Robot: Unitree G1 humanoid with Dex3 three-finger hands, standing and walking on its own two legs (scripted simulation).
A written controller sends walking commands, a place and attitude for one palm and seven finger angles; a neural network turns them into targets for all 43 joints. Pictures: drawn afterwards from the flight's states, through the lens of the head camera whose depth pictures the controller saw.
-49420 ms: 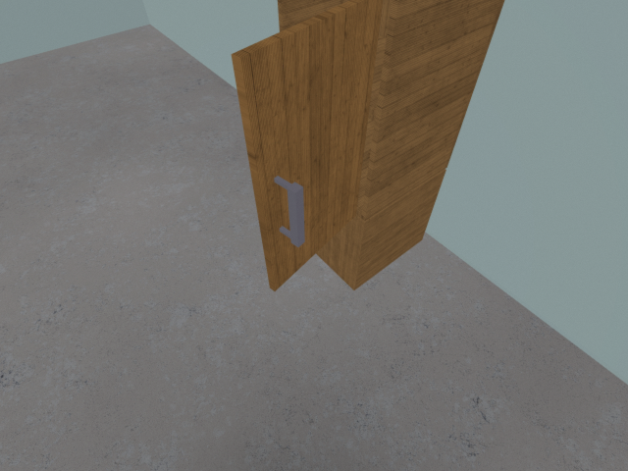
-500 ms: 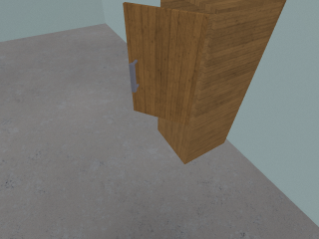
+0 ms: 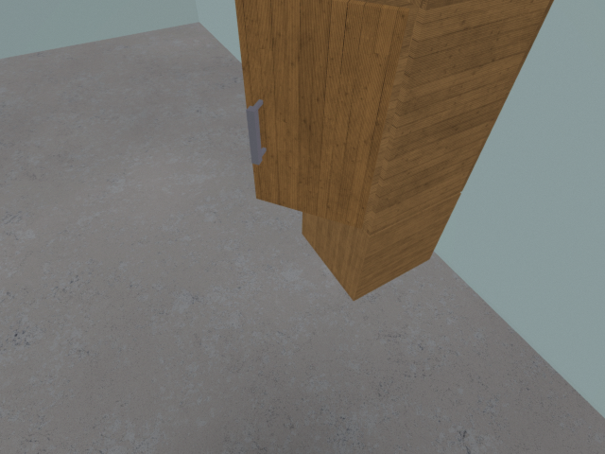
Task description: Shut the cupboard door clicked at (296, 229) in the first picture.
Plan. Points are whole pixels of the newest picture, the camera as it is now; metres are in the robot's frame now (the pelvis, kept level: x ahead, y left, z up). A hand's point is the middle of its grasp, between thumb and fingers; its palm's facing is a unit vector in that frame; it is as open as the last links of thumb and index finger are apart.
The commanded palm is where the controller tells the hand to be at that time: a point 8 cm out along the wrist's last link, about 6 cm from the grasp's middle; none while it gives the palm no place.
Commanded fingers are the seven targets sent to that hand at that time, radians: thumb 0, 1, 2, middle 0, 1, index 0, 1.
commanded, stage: look to check the result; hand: left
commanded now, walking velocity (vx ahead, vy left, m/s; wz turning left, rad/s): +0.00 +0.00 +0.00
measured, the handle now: (258, 132) +0.85 +0.16 -0.08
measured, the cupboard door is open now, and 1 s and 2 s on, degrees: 39 39 39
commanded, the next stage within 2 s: turn to face it in 0.22 s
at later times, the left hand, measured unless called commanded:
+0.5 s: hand out of the picture +0.05 +0.21 -0.17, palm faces -0.02 -0.97 -0.26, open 7.3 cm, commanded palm none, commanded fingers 0.00 0.90 0.90 -0.20 -0.30 -0.20 -0.30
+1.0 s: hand out of the picture +0.07 +0.18 -0.19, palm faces -0.11 -0.97 -0.22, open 7.3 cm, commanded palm none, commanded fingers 0.00 0.90 0.90 -0.20 -0.30 -0.20 -0.30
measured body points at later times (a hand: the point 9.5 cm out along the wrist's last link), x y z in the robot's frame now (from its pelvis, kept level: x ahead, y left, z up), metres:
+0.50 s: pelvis +0.02 +0.00 +0.00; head +0.03 +0.00 +0.45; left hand +0.05 +0.26 -0.15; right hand +0.07 -0.27 -0.15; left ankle +0.05 +0.08 -0.74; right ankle -0.04 -0.11 -0.74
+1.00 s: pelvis +0.01 +0.00 -0.01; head +0.04 +0.00 +0.43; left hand +0.07 +0.23 -0.17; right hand +0.01 -0.26 -0.16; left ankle +0.03 +0.12 -0.75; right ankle -0.04 -0.11 -0.74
